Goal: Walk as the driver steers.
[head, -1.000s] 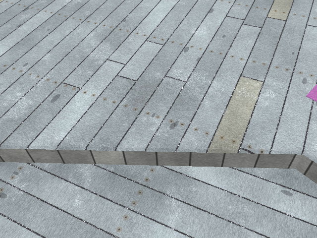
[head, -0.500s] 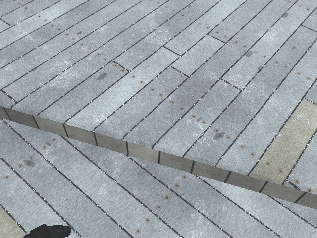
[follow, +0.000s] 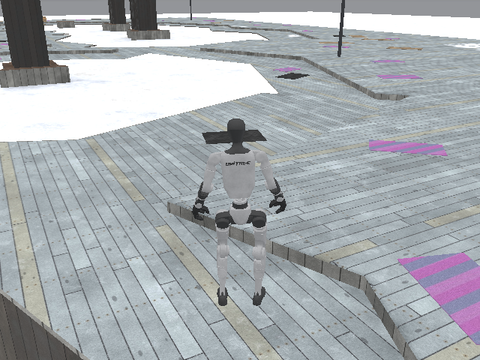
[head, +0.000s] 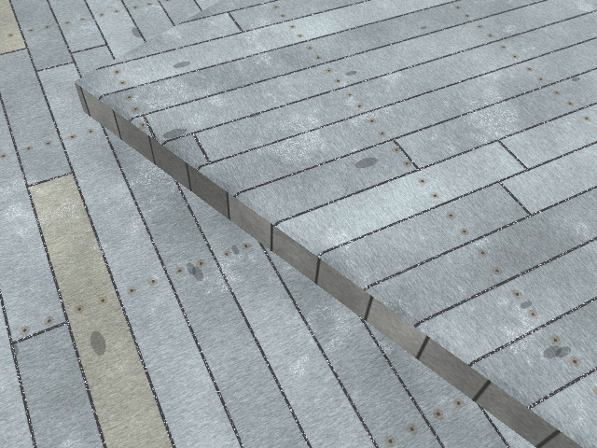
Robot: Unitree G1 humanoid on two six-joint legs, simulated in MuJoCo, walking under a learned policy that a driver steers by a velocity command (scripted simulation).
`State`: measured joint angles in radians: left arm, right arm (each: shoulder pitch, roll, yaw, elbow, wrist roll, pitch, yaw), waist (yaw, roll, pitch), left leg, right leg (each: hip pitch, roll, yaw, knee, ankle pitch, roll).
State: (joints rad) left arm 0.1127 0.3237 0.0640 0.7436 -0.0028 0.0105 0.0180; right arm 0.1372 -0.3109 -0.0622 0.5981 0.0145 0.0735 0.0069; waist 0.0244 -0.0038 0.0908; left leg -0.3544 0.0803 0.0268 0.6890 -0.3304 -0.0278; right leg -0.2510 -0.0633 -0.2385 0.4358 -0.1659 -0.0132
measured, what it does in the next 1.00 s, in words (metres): steps on the spot: left foot, then right foot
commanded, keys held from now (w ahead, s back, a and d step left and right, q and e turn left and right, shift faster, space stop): q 0.44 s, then no key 0.28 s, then e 0.28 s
